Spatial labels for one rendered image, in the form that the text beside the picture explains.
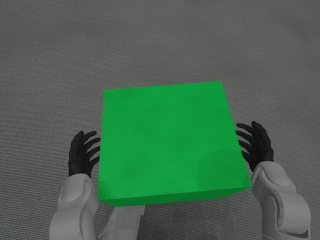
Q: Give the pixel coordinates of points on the robot left hand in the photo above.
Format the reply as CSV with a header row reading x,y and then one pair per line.
x,y
79,159

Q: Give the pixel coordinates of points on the right robot forearm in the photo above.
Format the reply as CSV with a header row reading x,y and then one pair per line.
x,y
285,214

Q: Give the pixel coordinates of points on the left robot forearm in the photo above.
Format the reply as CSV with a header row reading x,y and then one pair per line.
x,y
76,207

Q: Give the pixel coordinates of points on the carton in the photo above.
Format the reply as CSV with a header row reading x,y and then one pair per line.
x,y
168,143

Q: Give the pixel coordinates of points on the robot right hand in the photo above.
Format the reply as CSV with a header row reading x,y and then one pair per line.
x,y
260,149

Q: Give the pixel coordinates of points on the robot left thigh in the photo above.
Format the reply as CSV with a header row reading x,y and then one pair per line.
x,y
122,223

